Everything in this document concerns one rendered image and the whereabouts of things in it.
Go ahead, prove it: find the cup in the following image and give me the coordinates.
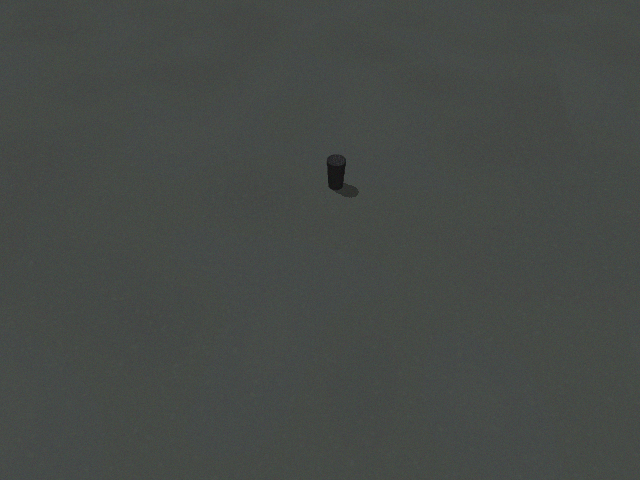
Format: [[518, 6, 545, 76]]
[[327, 154, 346, 190]]

